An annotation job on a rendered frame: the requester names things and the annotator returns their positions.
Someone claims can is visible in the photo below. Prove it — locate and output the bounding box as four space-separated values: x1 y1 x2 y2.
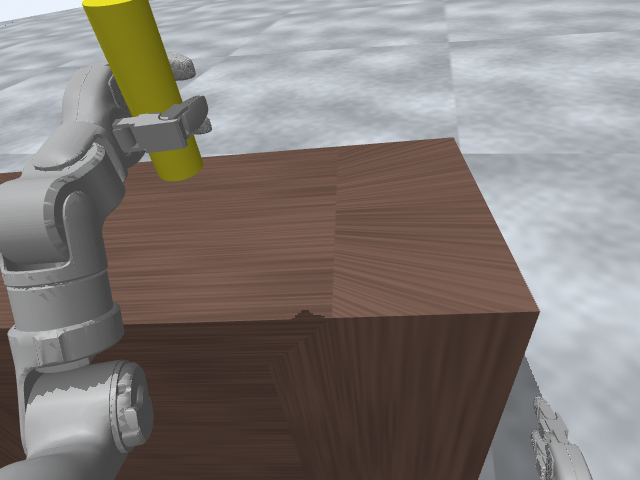
82 0 203 181

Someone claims left robot hand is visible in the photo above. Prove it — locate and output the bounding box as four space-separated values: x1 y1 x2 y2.
62 51 212 169

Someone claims left robot arm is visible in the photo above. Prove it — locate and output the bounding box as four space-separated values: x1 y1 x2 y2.
0 121 154 480

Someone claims right robot hand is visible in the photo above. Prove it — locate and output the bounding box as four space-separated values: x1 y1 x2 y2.
531 396 593 480

